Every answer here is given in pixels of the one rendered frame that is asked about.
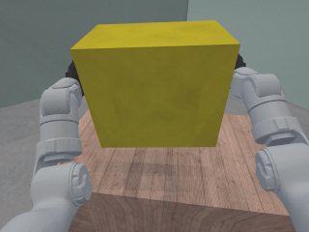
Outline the robot left forearm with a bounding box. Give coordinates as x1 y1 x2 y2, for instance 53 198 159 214
30 77 83 205

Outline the robot right upper arm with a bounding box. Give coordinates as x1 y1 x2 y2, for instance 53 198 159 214
255 142 309 232

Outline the carton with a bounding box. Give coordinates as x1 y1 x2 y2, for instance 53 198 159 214
70 20 240 148

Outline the robot right forearm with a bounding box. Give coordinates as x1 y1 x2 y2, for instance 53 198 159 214
230 67 309 147

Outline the right robot hand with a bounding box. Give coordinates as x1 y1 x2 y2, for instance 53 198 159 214
235 54 246 70

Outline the pedestal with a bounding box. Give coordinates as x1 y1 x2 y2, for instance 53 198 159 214
30 109 296 232

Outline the left robot hand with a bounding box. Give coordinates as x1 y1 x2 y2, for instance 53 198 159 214
66 60 84 97

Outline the robot left upper arm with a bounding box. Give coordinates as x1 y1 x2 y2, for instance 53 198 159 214
0 162 93 232

